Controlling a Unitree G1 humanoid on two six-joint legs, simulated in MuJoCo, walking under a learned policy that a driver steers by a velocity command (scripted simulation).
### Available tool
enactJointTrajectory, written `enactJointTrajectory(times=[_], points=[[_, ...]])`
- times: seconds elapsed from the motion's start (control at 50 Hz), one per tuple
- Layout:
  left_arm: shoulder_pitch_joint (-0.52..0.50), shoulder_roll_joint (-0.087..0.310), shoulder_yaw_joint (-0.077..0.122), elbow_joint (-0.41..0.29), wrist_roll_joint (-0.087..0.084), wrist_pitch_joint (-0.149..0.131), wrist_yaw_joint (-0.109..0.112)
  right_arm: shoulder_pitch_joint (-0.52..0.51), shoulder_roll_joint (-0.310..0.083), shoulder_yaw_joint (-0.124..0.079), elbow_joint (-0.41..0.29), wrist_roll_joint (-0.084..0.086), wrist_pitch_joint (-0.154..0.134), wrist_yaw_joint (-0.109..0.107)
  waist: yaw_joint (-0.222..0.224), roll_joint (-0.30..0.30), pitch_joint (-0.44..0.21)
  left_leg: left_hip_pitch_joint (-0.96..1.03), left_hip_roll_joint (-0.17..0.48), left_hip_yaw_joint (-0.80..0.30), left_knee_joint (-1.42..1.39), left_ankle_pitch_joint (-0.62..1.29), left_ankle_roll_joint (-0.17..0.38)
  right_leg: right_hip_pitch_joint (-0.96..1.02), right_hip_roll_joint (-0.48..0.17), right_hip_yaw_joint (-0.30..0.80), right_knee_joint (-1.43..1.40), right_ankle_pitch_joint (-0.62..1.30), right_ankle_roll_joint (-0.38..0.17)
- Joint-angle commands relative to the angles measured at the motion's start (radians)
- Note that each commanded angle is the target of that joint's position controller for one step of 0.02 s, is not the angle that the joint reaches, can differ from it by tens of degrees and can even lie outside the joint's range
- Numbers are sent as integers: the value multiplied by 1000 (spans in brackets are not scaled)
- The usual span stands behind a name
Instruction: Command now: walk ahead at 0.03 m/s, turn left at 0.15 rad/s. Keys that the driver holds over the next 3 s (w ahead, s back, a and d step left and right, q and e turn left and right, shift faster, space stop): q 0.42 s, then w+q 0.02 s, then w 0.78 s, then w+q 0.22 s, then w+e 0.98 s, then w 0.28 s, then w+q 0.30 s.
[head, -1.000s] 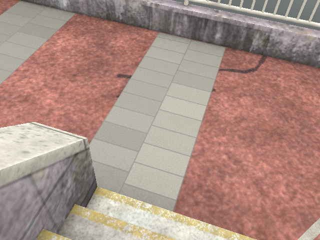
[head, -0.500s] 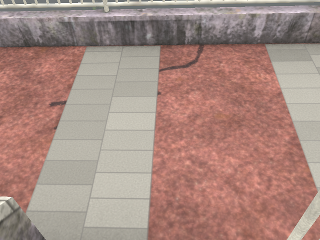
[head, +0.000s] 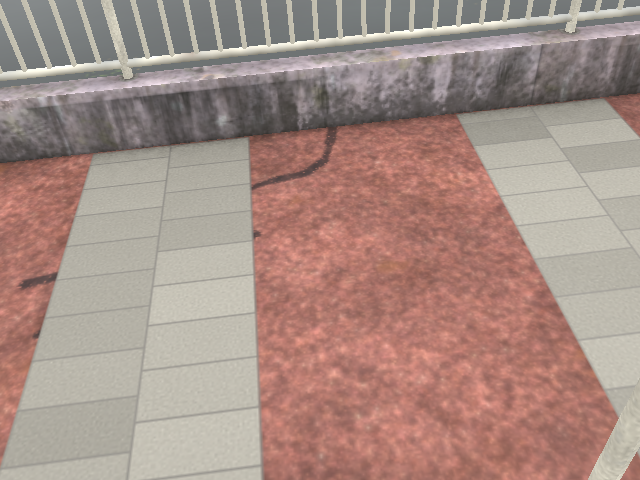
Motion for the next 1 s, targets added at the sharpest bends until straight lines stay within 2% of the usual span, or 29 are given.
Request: enactJointTrajectory(times=[0.02, 0.04, 0.1, 0.12, 0.16, 0.18, 0.2, 0.22, 0.24, 0.26, 0.28, 0.34, 0.38, 0.48, 0.64, 0.7, 0.74, 0.76, 0.78, 0.8, 0.82, 0.84, 0.86, 0.88, 0.9, 0.92, 0.94, 0.96, 1.0], points=[[72, 109, 24, -13, 37, 16, -15, -134, -9, 0, -89, 41, -41, 22, 154, -159, 177, 87, 46, 36, -316, -42, 25, -111, -231, 294, -284, 455, -130], [81, 133, 32, -1, 52, 24, -17, -131, -41, -15, -99, 42, -48, 18, 175, -156, 194, 109, 53, 65, -387, -111, 31, -117, -231, 294, -239, 553, -143], [112, 185, 55, -16, 44, 27, -21, 25, -86, -49, -57, 14, -40, 3, 159, -89, 126, 254, 24, 190, -483, -221, 46, -68, -204, 237, -8, 706, -141], [104, 191, 58, -33, 50, 28, -20, 134, -109, -62, -29, 19, -40, 2, 114, -64, 63, 341, 57, 171, -482, -167, 56, -71, -186, 207, 117, 592, -153], [69, 132, 64, -46, 51, 22, -40, 316, -127, -71, -1, 50, -22, 14, 3, 55, -97, 696, 133, 86, -130, 2, 47, -440, -95, 24, 458, -194, -143], [26, 109, 62, -95, 4, 20, -46, 286, -216, -98, -21, 58, -2, 17, -25, 217, -107, 736, 271, -38, -169, -180, 153, -556, -41, -188, 657, -245, -77], [-20, 136, 73, -101, 26, 32, -43, 292, -181, -90, -24, 76, 3, 24, -47, 192, -80, 705, 272, -161, -222, -468, 172, -692, -67, -249, 805, -190, -66], [-122, 158, 90, -96, 67, 54, -45, 383, -104, -58, -34, 84, 5, 26, -127, 86, 7, 677, 176, -119, -144, -446, 99, -808, -84, -274, 974, -205, -69], [-209, 119, 84, -168, 38, 33, -39, 313, -209, -79, -66, 19, -6, 5, -142, 103, -53, 650, 329, -362, -183, -388, 341, -844, -113, -180, 1082, -59, 17], [-267, 109, 73, -196, 55, 32, -27, 278, -224, -82, -71, -1, -16, -16, -118, 54, -58, 572, 378, -416, -218, -408, 414, -879, -155, -122, 1120, 33, 72], [-290, 111, 67, -201, 76, 42, -16, 239, -184, -64, -79, -4, -22, -24, -105, -14, -55, 489, 322, -360, -208, -361, 412, -861, -146, -98, 1157, 100, 104], [-284, 85, 55, -215, 81, 84, 1, 165, -142, -24, -105, -3, -22, -26, -41, -62, -23, 266, 212, -290, -168, -335, 349, -823, -120, -112, 1191, 211, 142], [-269, 72, 53, -234, 63, 107, -7, 114, -117, 10, -114, 4, -26, -42, 8, -50, 2, 120, 98, -220, -92, -421, 264, -803, -109, -98, 1133, 409, 196], [-339, 96, 55, -314, 59, 116, 0, 170, -130, 13, -131, -1, -26, -50, -43, 34, -23, 200, 80, -362, -136, -709, 279, -864, -103, -85, 1149, 346, 250], [-406, 153, 62, -354, 38, 86, -47, 244, -186, -17, -115, -3, -32, -49, -113, 74, 66, 332, 141, -511, -215, -1106, 323, -839, -181, -19, 857, 292, 220], [-394, 135, 52, -377, 12, 85, -76, 164, -199, -20, -154, 5, -28, -64, -62, 69, 89, 146, 137, -484, -275, -1221, 281, -575, -219, 3, 492, 431, 229], [-296, 151, 40, -364, 1, 72, -100, 19, -236, -41, -212, 21, -14, -70, 5, 98, 58, -43, 118, -375, -260, -1271, 218, -185, -278, 49, -124, 495, 174], [-193, 158, 50, -323, -12, 71, -102, -3, -271, -51, -213, 26, 3, -58, 46, 137, 21, -173, 82, -272, -321, -1146, 199, 126, -234, -42, -246, 408, 135], [8, 189, 74, -262, -34, 80, -96, -44, -286, -61, -214, 5, 18, -52, 142, 155, 5, -306, 71, -236, -293, -1206, 211, 370, -197, -162, -200, 359, 114], [222, 204, 82, -206, -53, 94, -90, -120, -267, -64, -234, -15, 29, -56, 272, 90, 44, -407, 24, -164, -164, -1281, 199, 543, -221, -202, -319, 363, 94], [414, 211, 90, -133, -65, 94, -80, -163, -196, -55, -240, -43, 36, -62, 373, -102, 109, -479, -75, -79, 166, -1314, 195, 589, -219, -192, -445, 203, 100], [548, 137, 43, -71, -50, 65, -72, -277, -75, -25, -261, -57, 26, -44, 420, -237, 256, -620, -226, -84, 624, -1273, 167, 494, -214, -52, -512, -38, 147], [599, 150, 12, -45, -37, 40, -74, -330, 66, 11, -292, -22, -3, -31, 336, -283, 351, -946, -304, -184, 926, -1296, 136, 470, -314, 206, -337, 181, 207], [638, 345, 95, -13, -37, 31, -58, -182, 20, -15, -312, -7, -42, -21, 258, -443, 248, -1137, -364, -239, 932, -1325, 130, 506, -480, 897, -856, -496, 149], [462, 387, 112, -47, -32, 5, -39, -184, 4, -27, -308, -38, -79, -21, 162, -387, 319, -1145, -310, -269, 952, -1102, 85, 398, -566, 1143, -1091, -725, 135], [235, 348, 104, -73, 1, -10, -32, -147, -33, -37, -252, -38, -90, -16, 51, -318, 345, -1028, -272, -256, 939, -908, 44, 227, -541, 1018, -1043, -704, 129], [101, 308, 91, -71, 48, -22, -33, -132, -55, -44, -210, -26, -77, -18, -17, -293, 351, -860, -258, -212, 975, -746, 13, -9, -485, 785, -945, -500, 119], [43, 293, 84, -51, 68, -30, -29, -100, -64, -46, -165, -36, -46, -1, -70, -294, 294, -732, -255, -167, 1126, -617, -2, -149, -440, 618, -878, -327, 114], [3, 220, 54, -24, 42, -37, -43, -12, -55, -35, -109, -23, -7, 24, -141, -241, 252, -573, -248, -122, 1206, -479, -35, -305, -383, 435, -831, -115, 95]])
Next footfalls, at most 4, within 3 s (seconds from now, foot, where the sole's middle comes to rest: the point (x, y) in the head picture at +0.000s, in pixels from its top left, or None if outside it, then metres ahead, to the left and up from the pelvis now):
0.10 left None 0.16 0.16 -0.88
0.84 right None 0.19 -0.17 -0.88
1.48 left None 0.43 0.13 -1.08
1.92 right None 0.83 0.09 -1.28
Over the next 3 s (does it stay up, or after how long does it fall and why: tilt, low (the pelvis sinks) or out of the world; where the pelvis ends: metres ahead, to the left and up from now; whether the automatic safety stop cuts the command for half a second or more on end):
stays up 1.24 0.13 -0.50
